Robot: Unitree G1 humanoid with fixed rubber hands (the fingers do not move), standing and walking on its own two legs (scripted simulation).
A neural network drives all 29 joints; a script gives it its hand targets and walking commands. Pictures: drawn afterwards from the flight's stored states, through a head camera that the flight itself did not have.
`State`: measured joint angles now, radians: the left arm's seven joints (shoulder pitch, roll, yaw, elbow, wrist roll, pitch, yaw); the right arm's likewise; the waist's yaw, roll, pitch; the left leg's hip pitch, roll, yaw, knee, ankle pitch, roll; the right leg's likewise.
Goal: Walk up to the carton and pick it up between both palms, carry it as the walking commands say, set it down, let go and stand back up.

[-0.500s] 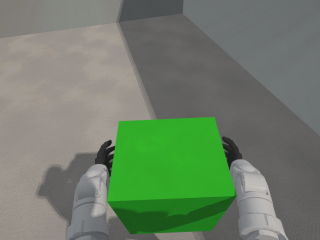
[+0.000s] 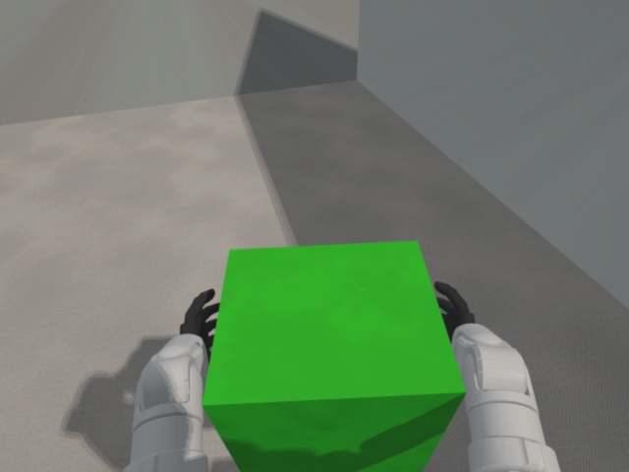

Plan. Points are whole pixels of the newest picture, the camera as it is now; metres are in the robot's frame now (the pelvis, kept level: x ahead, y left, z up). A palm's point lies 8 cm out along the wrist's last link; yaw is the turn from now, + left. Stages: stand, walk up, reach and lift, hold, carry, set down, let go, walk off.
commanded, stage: reach and lift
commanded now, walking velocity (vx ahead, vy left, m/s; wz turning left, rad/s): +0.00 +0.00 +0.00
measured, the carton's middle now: (329, 371) +0.29 +0.01 -0.01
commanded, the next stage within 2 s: hold in 0.86 s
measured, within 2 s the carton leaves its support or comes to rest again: neither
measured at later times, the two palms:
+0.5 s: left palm (197, 349) +0.29 +0.18 +0.05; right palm (463, 343) +0.30 -0.17 +0.05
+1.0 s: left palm (194, 363) +0.27 +0.18 +0.05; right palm (468, 357) +0.27 -0.17 +0.04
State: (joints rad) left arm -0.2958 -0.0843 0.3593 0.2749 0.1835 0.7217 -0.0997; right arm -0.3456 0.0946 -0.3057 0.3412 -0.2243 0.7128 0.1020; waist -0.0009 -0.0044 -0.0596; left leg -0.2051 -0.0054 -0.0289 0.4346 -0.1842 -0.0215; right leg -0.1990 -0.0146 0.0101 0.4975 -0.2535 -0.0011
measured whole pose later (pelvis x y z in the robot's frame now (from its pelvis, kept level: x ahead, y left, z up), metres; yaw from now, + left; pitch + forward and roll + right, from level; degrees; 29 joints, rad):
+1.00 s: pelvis +0.00 +0.00 +0.00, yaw +0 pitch -4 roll +1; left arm -0.17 -0.08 0.26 0.13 0.18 0.75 -0.11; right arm -0.20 0.10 -0.25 0.17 -0.18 0.76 0.10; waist 0.00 -0.01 -0.04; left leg -0.16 -0.01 -0.03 0.40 -0.17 -0.02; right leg -0.16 -0.01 0.01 0.46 -0.24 0.00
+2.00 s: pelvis +0.02 +0.00 +0.01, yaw +0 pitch -1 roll +1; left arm -0.17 -0.07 0.22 -0.05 0.12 0.87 -0.07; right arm -0.18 0.10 -0.23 -0.02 -0.11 0.86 0.04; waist 0.00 -0.02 -0.06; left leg -0.21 0.00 -0.03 0.47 -0.39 -0.01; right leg -0.18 -0.01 0.01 0.47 -0.33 0.00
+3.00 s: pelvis +0.52 +0.03 -0.01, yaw +3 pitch +5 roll +0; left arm -0.09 -0.12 0.18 -0.35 0.05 1.17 0.04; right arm -0.09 0.10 -0.22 -0.34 -0.02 1.18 -0.04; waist 0.00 -0.03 -0.16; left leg -0.34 0.02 0.05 1.06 -0.49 0.00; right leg -0.31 -0.04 -0.11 0.54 -0.31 -0.04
